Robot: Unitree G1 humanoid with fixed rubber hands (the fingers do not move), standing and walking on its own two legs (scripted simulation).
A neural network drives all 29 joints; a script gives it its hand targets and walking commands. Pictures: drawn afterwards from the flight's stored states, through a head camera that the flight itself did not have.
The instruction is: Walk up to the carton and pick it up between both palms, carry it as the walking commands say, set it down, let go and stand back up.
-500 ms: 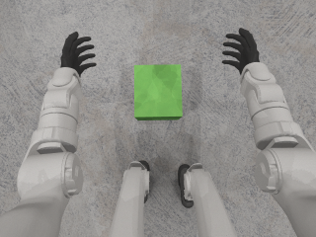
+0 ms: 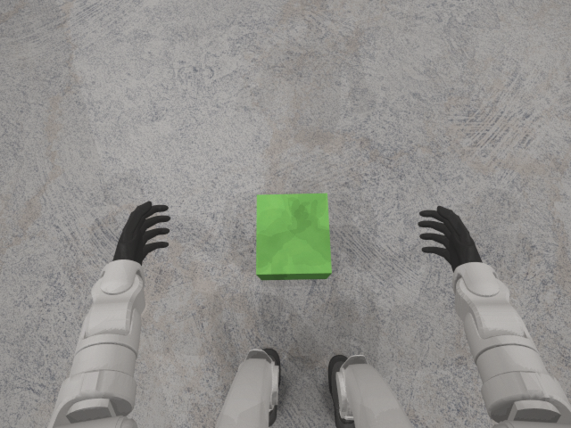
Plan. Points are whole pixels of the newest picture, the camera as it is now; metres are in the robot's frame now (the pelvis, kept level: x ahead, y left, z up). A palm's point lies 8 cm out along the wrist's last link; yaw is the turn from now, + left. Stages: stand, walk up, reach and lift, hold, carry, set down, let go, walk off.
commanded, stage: let go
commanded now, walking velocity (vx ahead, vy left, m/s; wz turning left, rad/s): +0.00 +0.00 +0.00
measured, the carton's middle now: (293, 238) +0.49 +0.02 -0.63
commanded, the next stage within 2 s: stand in 0.84 s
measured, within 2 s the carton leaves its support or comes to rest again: neither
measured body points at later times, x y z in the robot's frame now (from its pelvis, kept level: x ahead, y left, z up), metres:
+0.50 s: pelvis +0.02 -0.02 +0.06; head +0.02 -0.02 +0.51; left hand +0.19 +0.23 -0.01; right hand +0.20 -0.24 -0.02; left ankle +0.02 +0.11 -0.67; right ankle +0.00 -0.12 -0.67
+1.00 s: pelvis +0.03 -0.01 +0.06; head +0.05 +0.01 +0.51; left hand +0.19 +0.27 -0.03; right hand +0.19 -0.26 -0.02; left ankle +0.02 +0.11 -0.67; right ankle +0.00 -0.12 -0.67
